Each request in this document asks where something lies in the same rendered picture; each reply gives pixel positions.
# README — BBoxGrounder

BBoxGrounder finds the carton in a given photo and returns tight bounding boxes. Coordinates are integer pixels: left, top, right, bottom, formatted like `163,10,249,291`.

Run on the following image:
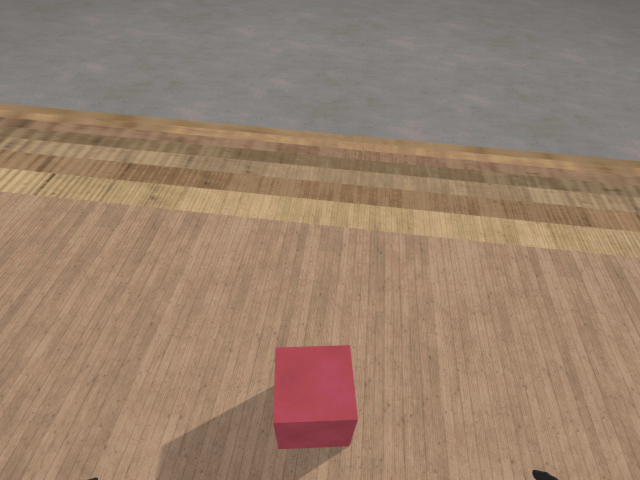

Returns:
273,345,358,449

